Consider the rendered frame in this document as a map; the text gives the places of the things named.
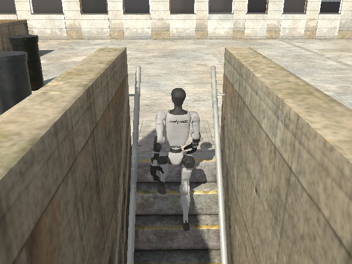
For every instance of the robot right upper arm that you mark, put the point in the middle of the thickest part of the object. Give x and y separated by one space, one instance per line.
195 125

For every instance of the left robot thigh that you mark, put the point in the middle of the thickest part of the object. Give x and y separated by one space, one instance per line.
163 157

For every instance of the right robot forearm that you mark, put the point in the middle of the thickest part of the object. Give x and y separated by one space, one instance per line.
195 143

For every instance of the robot torso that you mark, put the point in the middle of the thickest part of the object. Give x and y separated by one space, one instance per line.
177 132

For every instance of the robot right hand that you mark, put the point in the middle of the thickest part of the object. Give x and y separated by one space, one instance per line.
188 147

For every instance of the left robot forearm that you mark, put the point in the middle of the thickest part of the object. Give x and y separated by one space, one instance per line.
156 152

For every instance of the robot left upper arm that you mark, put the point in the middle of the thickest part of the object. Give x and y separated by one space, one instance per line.
160 117

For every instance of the robot left hand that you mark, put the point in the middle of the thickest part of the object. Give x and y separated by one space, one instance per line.
153 172

